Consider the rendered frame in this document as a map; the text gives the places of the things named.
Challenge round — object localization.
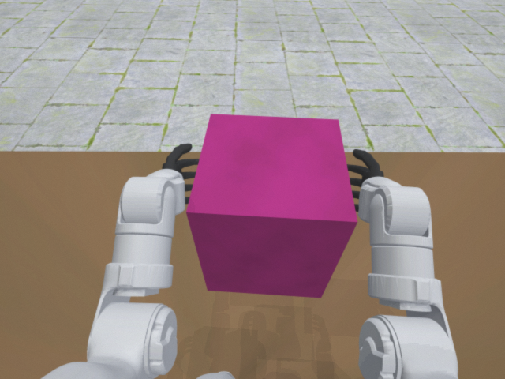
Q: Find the left robot upper arm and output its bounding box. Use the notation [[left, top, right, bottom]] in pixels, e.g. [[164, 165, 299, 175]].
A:
[[41, 302, 178, 379]]

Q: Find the carton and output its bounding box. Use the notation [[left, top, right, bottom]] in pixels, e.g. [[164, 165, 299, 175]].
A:
[[186, 114, 357, 298]]

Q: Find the left robot hand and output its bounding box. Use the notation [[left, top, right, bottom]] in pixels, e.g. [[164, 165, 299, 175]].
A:
[[162, 144, 199, 204]]

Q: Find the right robot forearm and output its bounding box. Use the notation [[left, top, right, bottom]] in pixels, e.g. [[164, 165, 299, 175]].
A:
[[358, 177, 458, 371]]

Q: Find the right robot upper arm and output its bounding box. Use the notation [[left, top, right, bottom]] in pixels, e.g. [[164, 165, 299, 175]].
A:
[[358, 315, 458, 379]]

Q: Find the left robot forearm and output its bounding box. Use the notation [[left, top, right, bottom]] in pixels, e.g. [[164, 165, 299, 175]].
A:
[[87, 169, 185, 359]]

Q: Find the right robot hand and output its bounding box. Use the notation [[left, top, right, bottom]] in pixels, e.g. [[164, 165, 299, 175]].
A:
[[347, 149, 384, 212]]

